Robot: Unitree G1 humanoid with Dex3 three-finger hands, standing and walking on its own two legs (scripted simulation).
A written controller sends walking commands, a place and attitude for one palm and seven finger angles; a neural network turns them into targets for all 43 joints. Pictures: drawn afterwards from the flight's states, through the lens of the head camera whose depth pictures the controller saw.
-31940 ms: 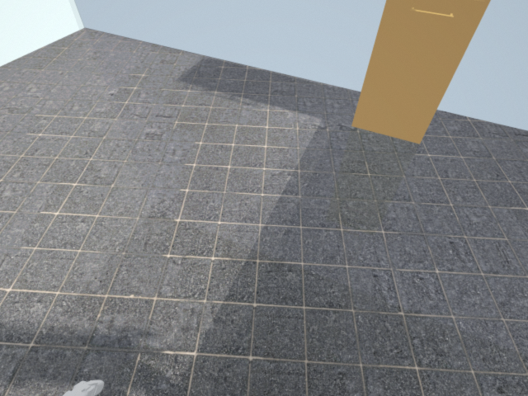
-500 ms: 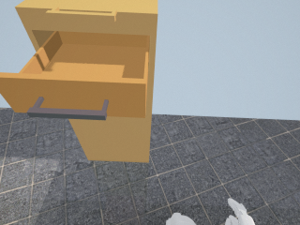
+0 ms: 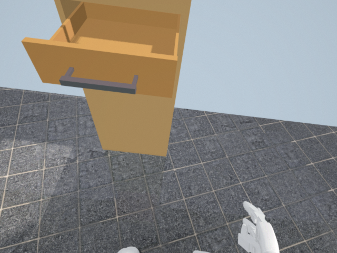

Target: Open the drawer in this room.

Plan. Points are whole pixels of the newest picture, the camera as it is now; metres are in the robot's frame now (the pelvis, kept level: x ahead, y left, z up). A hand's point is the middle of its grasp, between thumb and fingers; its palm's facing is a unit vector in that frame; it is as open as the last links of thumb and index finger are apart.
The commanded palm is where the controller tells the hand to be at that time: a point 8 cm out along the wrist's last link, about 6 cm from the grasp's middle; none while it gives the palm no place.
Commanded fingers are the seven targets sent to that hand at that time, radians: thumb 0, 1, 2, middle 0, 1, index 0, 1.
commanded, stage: stop stepping back and stand still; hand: left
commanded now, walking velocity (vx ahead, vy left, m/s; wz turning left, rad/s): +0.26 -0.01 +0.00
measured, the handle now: (101, 79) +0.50 +0.23 +0.10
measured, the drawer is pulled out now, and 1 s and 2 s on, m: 0.25 0.25 0.25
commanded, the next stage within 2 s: let the arm hang, fingers relaxed in 0.66 s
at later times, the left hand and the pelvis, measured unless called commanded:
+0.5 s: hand out of the picture +0.10 +0.23 +0.30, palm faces +0.55 -0.76 -0.35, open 7.4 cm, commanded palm +0.05 +0.28 +0.29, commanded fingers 0.00 0.90 0.90 -0.20 -0.30 -0.20 -0.30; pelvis -0.09 +0.00 -0.01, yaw -1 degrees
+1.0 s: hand out of the picture +0.02 +0.18 -0.15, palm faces -0.01 -0.97 -0.23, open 7.4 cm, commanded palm none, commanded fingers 0.00 0.90 0.90 -0.20 -0.30 -0.20 -0.30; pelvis -0.10 +0.00 -0.02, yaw +0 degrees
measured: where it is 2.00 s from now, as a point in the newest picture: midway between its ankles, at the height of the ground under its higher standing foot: outside the picture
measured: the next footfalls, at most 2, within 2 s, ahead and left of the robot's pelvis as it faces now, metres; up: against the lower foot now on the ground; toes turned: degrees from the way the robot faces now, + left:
right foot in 0.06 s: -0.02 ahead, -0.12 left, +0.00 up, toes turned -6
left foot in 0.22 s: -0.01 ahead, +0.12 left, +0.00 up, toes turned +6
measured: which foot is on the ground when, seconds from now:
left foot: down 0.00-0.06, up 0.08-0.20, down 0.22-1.00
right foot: up 0.00-0.04, down 0.06-1.00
